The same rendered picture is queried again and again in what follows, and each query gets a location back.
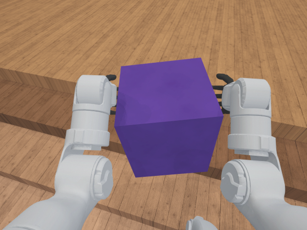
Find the carton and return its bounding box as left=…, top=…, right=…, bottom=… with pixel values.
left=114, top=58, right=224, bottom=178

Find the robot right forearm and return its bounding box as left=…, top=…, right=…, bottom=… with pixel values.
left=222, top=78, right=284, bottom=181

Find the left robot upper arm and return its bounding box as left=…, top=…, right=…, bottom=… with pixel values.
left=3, top=154, right=113, bottom=230

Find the robot right hand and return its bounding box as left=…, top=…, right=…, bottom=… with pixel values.
left=212, top=73, right=234, bottom=114

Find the robot right thigh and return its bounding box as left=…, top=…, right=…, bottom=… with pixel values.
left=186, top=218, right=218, bottom=230

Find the right robot upper arm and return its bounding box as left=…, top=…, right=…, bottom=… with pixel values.
left=220, top=159, right=307, bottom=230

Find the robot left hand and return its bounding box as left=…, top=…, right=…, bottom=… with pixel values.
left=106, top=74, right=118, bottom=115

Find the robot left forearm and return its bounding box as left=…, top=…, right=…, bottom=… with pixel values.
left=54, top=75, right=117, bottom=190

